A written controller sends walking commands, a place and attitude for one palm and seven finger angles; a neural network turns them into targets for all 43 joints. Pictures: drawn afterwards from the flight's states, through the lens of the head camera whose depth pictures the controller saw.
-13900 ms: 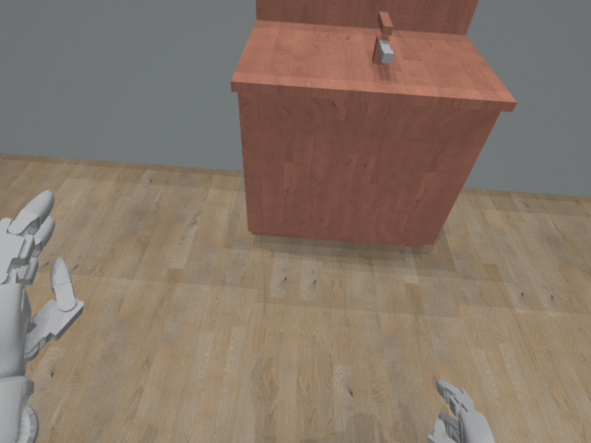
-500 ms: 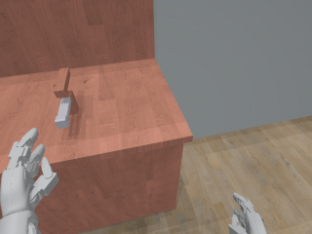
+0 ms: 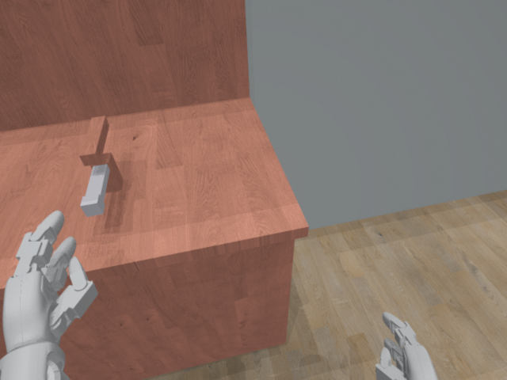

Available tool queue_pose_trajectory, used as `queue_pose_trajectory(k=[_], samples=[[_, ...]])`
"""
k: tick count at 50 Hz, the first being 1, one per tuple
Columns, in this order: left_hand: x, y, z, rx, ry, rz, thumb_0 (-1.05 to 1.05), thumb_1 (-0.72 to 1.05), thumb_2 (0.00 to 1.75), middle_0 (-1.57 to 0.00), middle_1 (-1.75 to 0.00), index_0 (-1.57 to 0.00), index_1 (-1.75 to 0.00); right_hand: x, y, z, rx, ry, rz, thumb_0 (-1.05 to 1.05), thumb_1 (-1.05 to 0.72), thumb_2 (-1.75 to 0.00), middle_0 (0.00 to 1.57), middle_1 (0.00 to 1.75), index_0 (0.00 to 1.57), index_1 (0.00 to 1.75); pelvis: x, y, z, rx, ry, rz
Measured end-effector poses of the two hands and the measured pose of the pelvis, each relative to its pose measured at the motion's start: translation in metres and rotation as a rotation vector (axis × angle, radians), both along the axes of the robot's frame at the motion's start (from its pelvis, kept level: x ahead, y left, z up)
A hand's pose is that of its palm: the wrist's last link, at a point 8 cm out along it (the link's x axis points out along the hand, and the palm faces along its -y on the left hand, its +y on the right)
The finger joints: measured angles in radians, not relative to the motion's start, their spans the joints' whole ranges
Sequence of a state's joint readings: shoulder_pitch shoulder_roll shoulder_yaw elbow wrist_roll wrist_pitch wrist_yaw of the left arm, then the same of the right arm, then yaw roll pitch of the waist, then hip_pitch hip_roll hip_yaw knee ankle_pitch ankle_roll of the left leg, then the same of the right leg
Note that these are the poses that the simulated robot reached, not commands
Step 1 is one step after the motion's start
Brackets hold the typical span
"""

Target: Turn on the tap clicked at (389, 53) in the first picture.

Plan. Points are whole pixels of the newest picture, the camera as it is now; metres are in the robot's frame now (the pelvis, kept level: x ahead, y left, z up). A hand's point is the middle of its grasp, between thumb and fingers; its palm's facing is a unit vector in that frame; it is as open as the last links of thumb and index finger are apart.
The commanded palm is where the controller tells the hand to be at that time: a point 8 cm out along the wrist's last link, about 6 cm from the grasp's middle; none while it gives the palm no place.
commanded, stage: reach beside the lever's end, fingers flat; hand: left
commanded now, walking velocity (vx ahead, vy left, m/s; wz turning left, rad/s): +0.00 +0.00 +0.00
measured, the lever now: (93, 205) +0.35 +0.34 +0.10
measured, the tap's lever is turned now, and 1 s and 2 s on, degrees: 0 0 0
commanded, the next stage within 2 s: none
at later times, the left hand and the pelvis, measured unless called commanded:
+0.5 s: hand (88, 272) +0.21 +0.25 +0.13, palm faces +0.51 -0.85 -0.12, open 7.5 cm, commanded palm +0.16 +0.29 +0.14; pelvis +0.00 +0.00 +0.00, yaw +0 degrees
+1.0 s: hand (84, 248) +0.25 +0.28 +0.12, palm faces +0.53 -0.84 -0.11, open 7.6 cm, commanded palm +0.20 +0.33 +0.12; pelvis -0.01 +0.02 +0.00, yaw -1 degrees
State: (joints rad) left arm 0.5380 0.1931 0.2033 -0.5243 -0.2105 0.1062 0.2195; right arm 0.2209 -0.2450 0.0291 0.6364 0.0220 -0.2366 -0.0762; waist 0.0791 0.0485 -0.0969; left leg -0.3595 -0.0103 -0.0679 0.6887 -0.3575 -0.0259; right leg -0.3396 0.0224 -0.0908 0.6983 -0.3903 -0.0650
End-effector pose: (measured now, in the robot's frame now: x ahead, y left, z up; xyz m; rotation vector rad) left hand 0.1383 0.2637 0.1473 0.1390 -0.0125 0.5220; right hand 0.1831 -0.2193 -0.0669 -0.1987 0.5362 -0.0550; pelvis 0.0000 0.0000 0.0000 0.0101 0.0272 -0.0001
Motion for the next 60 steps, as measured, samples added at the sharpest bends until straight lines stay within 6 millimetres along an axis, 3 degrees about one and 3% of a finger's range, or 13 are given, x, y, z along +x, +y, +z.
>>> queue_pose_trajectory(k=[9, 40, 53, 60], samples=[[0.002, 0.001, 0.000, 0.001, -0.002, 0.001, 0.02, 0.89, 0.90, -0.20, -0.30, -0.20, -0.31, -0.001, -0.001, -0.001, 0.000, 0.009, -0.006, 0.01, -0.90, -0.90, 0.21, 0.30, 0.20, 0.30, 0.001, 0.000, 0.001, 0.000, 0.000, 0.000], [0.039, 0.043, -0.017, -0.017, 0.003, 0.047, 0.02, 0.89, 0.90, -0.19, -0.28, -0.19, -0.29, -0.021, 0.001, -0.005, -0.024, 0.082, -0.061, 0.01, -0.90, -0.90, 0.21, 0.30, 0.20, 0.30, -0.006, 0.012, 0.004, -0.006, 0.003, -0.013], [0.071, 0.058, -0.024, -0.026, 0.011, 0.035, 0.02, 0.89, 0.90, -0.18, -0.25, -0.18, -0.26, -0.024, 0.005, -0.008, -0.026, 0.115, -0.080, 0.01, -0.90, -0.90, 0.21, 0.30, 0.20, 0.30, -0.006, 0.019, 0.005, -0.008, 0.018, -0.021], [0.081, 0.075, -0.032, -0.035, 0.024, 0.076, 0.02, 0.89, 0.90, -0.18, -0.23, -0.18, -0.24, -0.029, 0.002, -0.011, -0.038, 0.150, -0.098, 0.01, -0.90, -0.90, 0.21, 0.30, 0.20, 0.30, -0.004, 0.020, 0.005, -0.010, 0.026, -0.023]])
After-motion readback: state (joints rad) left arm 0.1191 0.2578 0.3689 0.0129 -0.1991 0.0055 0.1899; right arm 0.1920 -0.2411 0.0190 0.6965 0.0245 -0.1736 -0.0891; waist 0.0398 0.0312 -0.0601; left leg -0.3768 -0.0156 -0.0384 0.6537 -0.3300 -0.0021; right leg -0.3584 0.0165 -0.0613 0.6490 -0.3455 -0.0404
